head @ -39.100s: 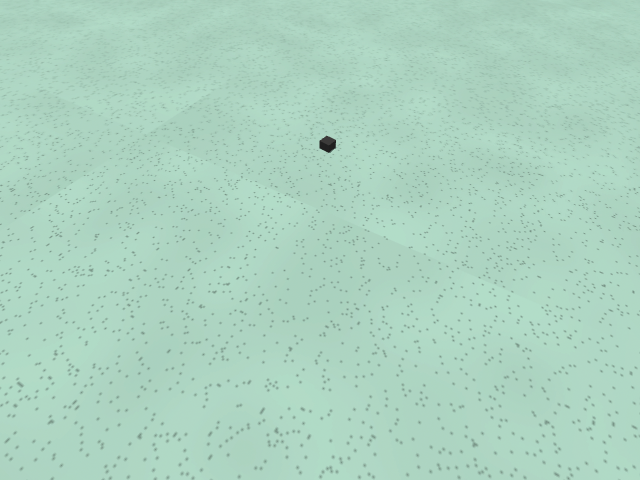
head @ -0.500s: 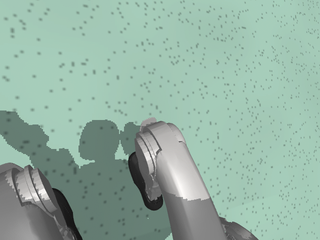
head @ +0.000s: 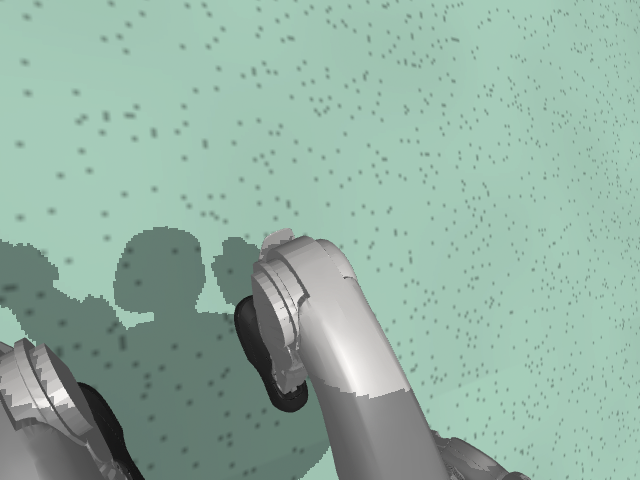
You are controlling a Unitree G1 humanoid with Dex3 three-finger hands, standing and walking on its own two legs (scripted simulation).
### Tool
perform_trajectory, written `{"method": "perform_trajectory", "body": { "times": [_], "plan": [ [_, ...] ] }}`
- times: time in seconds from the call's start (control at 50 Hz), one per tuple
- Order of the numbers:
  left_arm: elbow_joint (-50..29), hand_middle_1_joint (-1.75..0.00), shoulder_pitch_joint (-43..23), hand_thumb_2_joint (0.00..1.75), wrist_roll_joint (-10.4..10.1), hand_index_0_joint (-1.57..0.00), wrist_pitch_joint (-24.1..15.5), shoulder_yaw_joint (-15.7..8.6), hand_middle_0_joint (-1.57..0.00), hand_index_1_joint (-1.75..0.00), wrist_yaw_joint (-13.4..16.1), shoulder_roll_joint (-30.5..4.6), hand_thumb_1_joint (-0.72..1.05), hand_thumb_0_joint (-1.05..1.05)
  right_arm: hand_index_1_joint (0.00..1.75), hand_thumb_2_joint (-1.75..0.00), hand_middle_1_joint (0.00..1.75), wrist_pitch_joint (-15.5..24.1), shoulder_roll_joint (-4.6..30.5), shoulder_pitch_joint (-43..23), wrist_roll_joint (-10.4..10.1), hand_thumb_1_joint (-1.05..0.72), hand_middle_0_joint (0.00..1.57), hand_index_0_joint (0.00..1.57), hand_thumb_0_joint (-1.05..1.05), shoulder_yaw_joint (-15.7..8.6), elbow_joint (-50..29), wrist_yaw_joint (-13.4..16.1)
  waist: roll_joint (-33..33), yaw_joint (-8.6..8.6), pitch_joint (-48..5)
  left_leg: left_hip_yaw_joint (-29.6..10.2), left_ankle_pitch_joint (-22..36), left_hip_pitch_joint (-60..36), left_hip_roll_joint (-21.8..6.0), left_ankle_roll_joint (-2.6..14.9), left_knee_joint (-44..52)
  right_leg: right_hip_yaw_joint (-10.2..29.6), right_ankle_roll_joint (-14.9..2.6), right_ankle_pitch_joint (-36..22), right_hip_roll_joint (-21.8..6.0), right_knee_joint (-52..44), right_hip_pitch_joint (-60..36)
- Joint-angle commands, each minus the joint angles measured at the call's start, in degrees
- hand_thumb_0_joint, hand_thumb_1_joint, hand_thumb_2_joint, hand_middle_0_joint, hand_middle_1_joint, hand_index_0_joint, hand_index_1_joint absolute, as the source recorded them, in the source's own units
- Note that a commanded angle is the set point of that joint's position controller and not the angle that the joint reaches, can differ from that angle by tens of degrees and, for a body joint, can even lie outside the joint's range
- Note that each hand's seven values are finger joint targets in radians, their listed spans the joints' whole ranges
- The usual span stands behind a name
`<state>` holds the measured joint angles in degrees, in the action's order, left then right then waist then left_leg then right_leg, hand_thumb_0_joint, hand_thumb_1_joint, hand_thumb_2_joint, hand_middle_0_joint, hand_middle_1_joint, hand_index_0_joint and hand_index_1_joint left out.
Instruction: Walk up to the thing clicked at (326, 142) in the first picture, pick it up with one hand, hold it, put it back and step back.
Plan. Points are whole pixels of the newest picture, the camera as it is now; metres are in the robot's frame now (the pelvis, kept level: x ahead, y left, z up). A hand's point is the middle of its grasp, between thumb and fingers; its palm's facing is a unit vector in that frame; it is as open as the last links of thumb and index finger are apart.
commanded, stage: rest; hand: left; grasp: from above
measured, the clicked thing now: out of the picture +0.44 +0.36 -0.29
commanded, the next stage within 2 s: open in 0.44 s
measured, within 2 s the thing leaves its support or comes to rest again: neither
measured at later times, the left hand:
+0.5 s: hand out of the picture +0.42 +0.34 -0.25, palm faces -0.05 -0.44 -0.90, open 8.6 cm
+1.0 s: hand out of the picture +0.42 +0.34 -0.26, palm faces -0.04 -0.45 -0.89, open 9.7 cm
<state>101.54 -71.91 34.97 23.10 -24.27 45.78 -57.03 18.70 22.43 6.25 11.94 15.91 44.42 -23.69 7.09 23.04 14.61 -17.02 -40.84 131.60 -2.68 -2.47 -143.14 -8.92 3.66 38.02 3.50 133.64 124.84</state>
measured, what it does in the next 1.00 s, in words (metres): stands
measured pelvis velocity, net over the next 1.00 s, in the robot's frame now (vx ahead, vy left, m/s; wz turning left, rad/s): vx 0.00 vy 0.00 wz -0.02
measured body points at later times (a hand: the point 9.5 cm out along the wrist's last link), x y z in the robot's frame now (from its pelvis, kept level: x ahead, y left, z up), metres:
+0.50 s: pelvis +0.00 +0.00 +0.00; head +0.30 +0.11 +0.32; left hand +0.43 +0.36 -0.20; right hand +0.01 -0.25 -0.05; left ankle +0.07 +0.14 -0.29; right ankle +0.12 -0.12 -0.29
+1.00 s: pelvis +0.00 +0.00 +0.00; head +0.30 +0.11 +0.31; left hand +0.43 +0.36 -0.21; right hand +0.00 -0.25 -0.04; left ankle +0.07 +0.14 -0.29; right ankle +0.12 -0.12 -0.29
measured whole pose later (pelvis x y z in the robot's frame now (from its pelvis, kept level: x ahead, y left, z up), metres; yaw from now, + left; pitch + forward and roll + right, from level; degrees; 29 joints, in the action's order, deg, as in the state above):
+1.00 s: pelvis +0.00 +0.00 +0.00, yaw -1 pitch +25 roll -15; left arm 100.8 -70.2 31.3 21.5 -22.5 46.4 -59.3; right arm 20.4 23.5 6.5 11.5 19.5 41.3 -22.9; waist 9.2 24.3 16.9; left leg -19.1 -41.1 130.1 -2.7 -2.4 -143.7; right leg -10.6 4.1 37.5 4.0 132.5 122.4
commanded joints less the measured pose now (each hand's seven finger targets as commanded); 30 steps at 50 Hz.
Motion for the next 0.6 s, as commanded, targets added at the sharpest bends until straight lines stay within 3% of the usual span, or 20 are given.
{"method": "perform_trajectory", "body": {
  "times": [0.0,0.08,0.12,0.16,0.3,0.36,0.46,0.52,0.56,0.58],
  "plan": [
    [-6.61,-0.42,-13.46,0.58,0.09,-1.25,0.13,2.63,-1.27,-0.44,2.40,-12.71,0.88,0.00,0.30,-0.91,0.30,-0.13,19.04,13.86,-0.48,-0.92,0.20,0.20,0.00,-3.44,1.59,-0.29,-29.69,3.65,-39.99,7.20,13.07,-28.35,-2.03,2.27,13.47,-7.24,-3.25,-17.72,1.08,-12.32,-22.65],
    [-6.45,-0.40,-13.40,0.56,0.54,-1.24,0.12,2.00,-1.26,-0.43,2.87,-13.85,0.87,0.00,0.30,-0.90,0.30,0.04,19.60,13.70,-0.81,-0.91,0.20,0.20,0.00,-3.36,1.57,-0.35,-31.12,3.38,-39.39,6.59,12.44,-29.61,-2.35,1.90,13.72,-7.82,-3.37,-17.11,0.80,-11.89,-21.58],
    [-6.63,-0.43,-12.71,0.60,0.63,-1.25,-0.08,2.83,-1.27,-0.45,2.88,-13.46,0.89,0.00,0.30,-0.90,0.30,-0.02,19.55,13.99,-0.68,-0.91,0.20,0.20,0.00,-2.98,0.90,-0.36,-30.97,4.10,-39.06,6.72,12.28,-28.85,-2.15,2.06,13.73,-7.57,-3.48,-17.28,1.12,-12.27,-22.54],
    [-7.21,-0.42,-13.16,0.59,0.58,-1.26,-0.23,2.09,-1.28,-0.45,3.15,-14.88,0.91,0.00,0.30,-0.90,0.30,0.07,19.63,13.02,-0.61,-0.91,0.20,0.20,0.00,-2.97,1.23,-0.17,-31.03,3.45,-38.63,6.72,11.67,-28.77,-2.16,1.96,13.96,-7.59,-3.47,-16.73,0.88,-12.36,-22.42],
    [-6.29,-0.42,-12.17,0.58,-0.99,-1.23,-0.65,3.15,-1.25,-0.44,2.54,-13.33,0.88,0.00,0.30,-0.90,0.30,0.45,19.49,13.76,-0.71,-0.91,0.20,0.20,0.00,-2.15,0.35,0.02,-28.42,4.84,-37.83,6.82,11.89,-26.68,-1.94,2.45,12.60,-7.55,-2.94,-17.29,1.14,-13.20,-23.57],
    [-5.15,-0.41,-11.22,0.53,-1.86,-1.23,-0.73,2.67,-1.24,-0.42,2.75,-12.76,0.89,0.00,0.30,-0.90,0.30,0.37,20.23,14.15,-0.94,-0.91,0.20,0.20,0.00,-2.04,-0.42,-0.13,-28.42,4.59,-38.53,5.74,13.43,-28.24,-2.35,2.09,13.21,-8.17,-3.28,-18.20,1.28,-12.56,-23.59],
    [-4.40,-0.43,-11.24,0.54,-1.80,-1.21,-0.95,3.39,-1.22,-0.44,2.60,-12.68,0.86,0.00,0.30,-0.90,0.30,0.39,20.39,14.32,-0.86,-0.91,0.20,0.20,0.00,-1.69,-0.53,-0.10,-29.13,5.20,-36.73,5.70,12.07,-27.84,-2.31,2.09,13.46,-8.38,-3.37,-17.16,1.56,-12.75,-22.98],
    [-3.99,-0.42,-11.13,0.53,-1.62,-1.17,-1.31,3.80,-1.18,-0.43,2.00,-12.69,0.81,0.00,0.30,-0.90,0.30,0.85,20.37,13.38,-1.04,-0.91,0.20,0.20,0.00,-1.95,0.37,0.33,-28.38,5.18,-34.74,5.57,8.45,-26.50,-2.18,2.11,13.97,-8.53,-3.22,-14.27,1.35,-13.12,-21.50],
    [-4.61,-0.46,-11.11,0.55,-2.36,-1.01,-1.33,4.44,-1.02,-0.48,1.75,-12.15,0.65,0.00,0.30,-0.90,0.30,0.84,20.48,12.94,-0.99,-0.90,0.20,0.20,0.00,-1.64,-0.79,0.25,-28.53,5.22,-34.88,4.92,9.24,-27.74,-2.24,1.96,14.09,-8.86,-3.35,-14.58,1.19,-12.39,-21.19],
    [-4.20,-0.47,-10.88,0.54,-1.50,-0.93,-1.39,4.19,-0.94,-0.49,1.82,-13.15,0.57,0.00,0.30,-0.90,0.30,0.81,20.60,13.42,-0.87,-0.90,0.20,0.20,0.00,-1.71,0.08,0.35,-29.25,5.20,-34.99,4.85,9.07,-28.29,-2.25,1.83,14.79,-9.01,-3.50,-14.49,1.35,-12.51,-21.03]
  ]
}}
